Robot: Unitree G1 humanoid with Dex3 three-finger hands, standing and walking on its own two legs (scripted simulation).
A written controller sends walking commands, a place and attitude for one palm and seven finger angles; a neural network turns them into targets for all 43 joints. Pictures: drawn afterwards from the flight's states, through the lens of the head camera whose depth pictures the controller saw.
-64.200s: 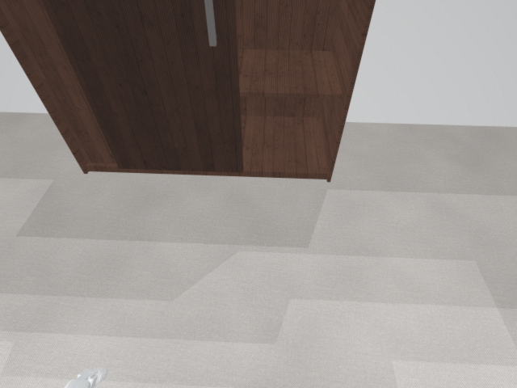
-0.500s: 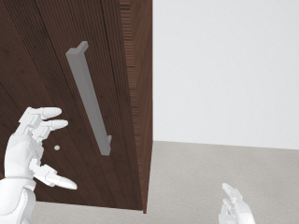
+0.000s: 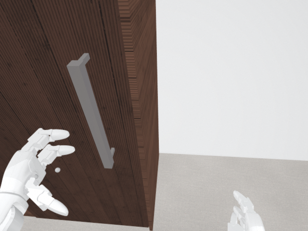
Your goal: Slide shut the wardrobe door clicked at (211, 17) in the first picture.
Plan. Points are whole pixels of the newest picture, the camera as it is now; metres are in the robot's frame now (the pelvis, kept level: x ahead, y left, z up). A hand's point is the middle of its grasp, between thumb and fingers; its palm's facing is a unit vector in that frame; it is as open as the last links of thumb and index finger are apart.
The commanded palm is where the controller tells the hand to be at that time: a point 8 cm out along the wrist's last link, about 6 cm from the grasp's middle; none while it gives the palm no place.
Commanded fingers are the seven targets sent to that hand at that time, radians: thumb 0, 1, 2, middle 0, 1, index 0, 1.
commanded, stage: draw the hand back to the body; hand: left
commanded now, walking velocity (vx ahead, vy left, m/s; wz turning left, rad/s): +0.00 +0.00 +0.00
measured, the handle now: (99, 120) +0.33 +0.19 +0.16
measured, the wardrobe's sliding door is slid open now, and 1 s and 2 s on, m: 0.00 0.00 0.00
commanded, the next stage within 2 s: step back with the hand held close in 1.38 s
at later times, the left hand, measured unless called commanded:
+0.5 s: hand (39, 169) +0.18 +0.26 +0.16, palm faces +0.40 -0.85 -0.34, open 13.6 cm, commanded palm +0.13 +0.29 +0.18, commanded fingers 0.00 0.03 0.48 -0.23 -0.81 -0.23 -0.81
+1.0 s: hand (38, 155) +0.21 +0.27 +0.17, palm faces +0.42 -0.82 -0.38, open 8.8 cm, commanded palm +0.16 +0.31 +0.19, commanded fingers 0.00 0.90 0.90 -0.20 -0.30 -0.20 -0.30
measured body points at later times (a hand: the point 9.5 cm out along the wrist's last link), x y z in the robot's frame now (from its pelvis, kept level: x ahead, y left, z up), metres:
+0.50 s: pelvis -0.01 +0.00 +0.01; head -0.03 -0.02 +0.46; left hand +0.15 +0.30 +0.18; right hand +0.19 -0.22 -0.06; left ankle -0.02 +0.11 -0.73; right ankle -0.01 -0.10 -0.73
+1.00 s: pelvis +0.01 +0.01 +0.01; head -0.02 +0.00 +0.46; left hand +0.18 +0.31 +0.19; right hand +0.18 -0.22 -0.07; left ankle -0.01 +0.11 -0.73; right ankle -0.01 -0.10 -0.73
